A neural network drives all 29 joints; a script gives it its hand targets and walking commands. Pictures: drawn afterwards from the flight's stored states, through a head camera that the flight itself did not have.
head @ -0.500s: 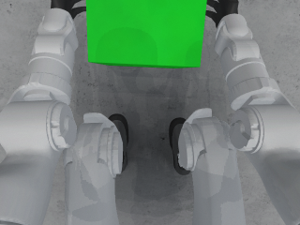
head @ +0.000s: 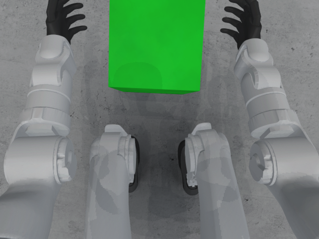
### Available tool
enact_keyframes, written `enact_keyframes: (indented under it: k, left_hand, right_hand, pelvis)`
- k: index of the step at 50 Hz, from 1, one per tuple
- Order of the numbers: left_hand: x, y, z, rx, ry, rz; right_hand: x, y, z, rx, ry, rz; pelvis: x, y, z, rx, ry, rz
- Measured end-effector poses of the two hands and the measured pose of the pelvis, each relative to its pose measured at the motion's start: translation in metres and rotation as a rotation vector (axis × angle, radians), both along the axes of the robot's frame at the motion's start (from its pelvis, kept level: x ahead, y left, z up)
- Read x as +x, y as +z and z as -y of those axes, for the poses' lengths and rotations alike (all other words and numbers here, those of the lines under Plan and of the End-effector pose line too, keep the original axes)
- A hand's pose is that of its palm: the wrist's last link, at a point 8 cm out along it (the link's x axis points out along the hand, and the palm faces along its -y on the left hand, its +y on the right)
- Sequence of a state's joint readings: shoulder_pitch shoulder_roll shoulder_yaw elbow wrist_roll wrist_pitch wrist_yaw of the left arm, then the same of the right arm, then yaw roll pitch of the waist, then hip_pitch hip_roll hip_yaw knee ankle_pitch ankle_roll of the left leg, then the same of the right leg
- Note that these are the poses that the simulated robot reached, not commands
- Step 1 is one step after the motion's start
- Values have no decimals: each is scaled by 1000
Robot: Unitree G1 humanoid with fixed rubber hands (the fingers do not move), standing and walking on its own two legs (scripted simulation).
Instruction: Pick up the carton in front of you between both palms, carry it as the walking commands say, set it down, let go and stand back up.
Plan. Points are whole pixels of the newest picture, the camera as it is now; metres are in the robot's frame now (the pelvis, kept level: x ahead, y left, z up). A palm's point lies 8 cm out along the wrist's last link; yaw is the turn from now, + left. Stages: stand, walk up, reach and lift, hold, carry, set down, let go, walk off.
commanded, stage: set down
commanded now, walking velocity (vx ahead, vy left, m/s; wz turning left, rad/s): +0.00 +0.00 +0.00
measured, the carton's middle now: (155, 56) +0.51 +0.02 -0.29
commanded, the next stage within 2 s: let go in 0.74 s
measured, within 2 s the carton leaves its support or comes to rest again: neither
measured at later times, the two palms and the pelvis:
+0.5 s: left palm out of the picture +0.51 +0.22 +0.02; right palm (311, 0) +0.51 -0.18 +0.03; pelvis +0.02 +0.01 +0.13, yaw +0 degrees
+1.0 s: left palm out of the picture +0.46 +0.24 +0.15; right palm out of the picture +0.46 -0.19 +0.15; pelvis +0.06 +0.01 +0.27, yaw +2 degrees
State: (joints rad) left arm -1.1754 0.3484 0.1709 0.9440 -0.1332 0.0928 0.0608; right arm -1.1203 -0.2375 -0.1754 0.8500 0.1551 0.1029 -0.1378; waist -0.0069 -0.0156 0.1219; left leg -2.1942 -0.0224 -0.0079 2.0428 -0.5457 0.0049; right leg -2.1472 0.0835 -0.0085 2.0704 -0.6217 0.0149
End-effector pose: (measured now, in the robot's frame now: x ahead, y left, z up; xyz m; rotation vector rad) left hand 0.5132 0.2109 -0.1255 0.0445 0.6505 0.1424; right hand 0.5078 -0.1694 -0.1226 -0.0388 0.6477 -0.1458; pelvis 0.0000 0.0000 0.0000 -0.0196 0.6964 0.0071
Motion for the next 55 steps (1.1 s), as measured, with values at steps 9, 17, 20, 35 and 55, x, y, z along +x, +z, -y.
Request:
enact_keyframes:
  k: [9, 17, 20, 35, 55]
  left_hand:
    - [1, 54, -5, 3, -5, 9]
    - [2, 97, -9, 8, -21, 19]
    - [1, 116, -10, 9, -25, 18]
    - [0, 213, -13, 6, -37, 16]
    - [-88, 301, -30, 93, -45, -114]
  right_hand:
    - [1, 55, 3, -8, -6, 9]
    - [0, 98, 6, -12, -1, 21]
    - [0, 117, 7, -12, 1, 22]
    - [-2, 213, 10, -7, 7, 22]
    - [-75, 303, 29, -105, 134, -123]
  pelvis:
    - [3, 44, -1, -7, 7, -75]
    - [8, 82, -3, -10, 12, -99]
    - [11, 99, -4, -10, 15, -103]
    - [27, 187, -8, -9, 21, -96]
    - [77, 291, -8, 8, 32, 91]
